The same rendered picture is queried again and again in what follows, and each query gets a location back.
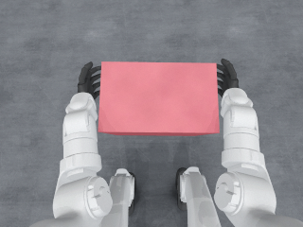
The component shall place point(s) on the robot left hand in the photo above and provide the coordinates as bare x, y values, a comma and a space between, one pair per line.
86, 80

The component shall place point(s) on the left robot upper arm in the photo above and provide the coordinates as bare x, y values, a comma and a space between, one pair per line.
81, 203

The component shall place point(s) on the robot right shin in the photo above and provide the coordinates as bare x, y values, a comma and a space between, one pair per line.
191, 169

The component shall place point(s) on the robot right hand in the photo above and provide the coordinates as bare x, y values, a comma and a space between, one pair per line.
229, 77

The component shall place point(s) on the carton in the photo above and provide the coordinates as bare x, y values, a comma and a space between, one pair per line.
158, 98

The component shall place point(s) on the right robot foot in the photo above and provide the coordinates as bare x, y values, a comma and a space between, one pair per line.
181, 205

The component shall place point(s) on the right robot forearm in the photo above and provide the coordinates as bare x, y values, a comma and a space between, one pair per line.
241, 152

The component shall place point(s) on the left robot forearm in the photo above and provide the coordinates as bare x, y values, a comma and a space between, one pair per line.
79, 140

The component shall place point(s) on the right robot upper arm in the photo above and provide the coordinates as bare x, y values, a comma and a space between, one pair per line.
249, 201

